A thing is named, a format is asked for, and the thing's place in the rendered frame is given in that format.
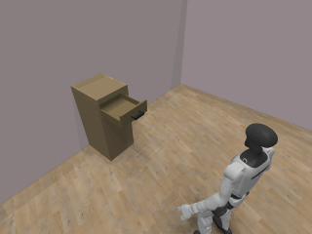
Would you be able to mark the robot right shin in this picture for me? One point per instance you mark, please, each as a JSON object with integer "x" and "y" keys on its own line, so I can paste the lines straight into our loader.
{"x": 225, "y": 219}

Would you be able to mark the robot left upper arm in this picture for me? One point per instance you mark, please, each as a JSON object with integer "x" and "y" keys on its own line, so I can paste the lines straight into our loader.
{"x": 232, "y": 174}

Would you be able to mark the robot left forearm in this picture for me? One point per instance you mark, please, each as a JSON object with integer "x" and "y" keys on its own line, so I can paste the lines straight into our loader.
{"x": 210, "y": 204}

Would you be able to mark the handle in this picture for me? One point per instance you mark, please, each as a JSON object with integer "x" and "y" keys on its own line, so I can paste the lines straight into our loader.
{"x": 139, "y": 115}

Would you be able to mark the humanoid robot head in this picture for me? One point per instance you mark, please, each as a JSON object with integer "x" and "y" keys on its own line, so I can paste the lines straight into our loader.
{"x": 258, "y": 136}

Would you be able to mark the drawer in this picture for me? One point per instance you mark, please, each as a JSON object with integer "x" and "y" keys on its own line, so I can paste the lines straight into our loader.
{"x": 119, "y": 109}

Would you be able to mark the cabinet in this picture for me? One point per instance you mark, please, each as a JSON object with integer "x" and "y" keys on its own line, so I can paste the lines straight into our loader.
{"x": 105, "y": 137}

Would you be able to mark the robot left hand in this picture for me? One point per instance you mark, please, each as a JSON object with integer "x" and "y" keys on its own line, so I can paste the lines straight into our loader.
{"x": 186, "y": 214}

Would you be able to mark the robot right upper arm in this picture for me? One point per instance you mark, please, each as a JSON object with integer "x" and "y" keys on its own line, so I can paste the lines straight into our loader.
{"x": 270, "y": 151}

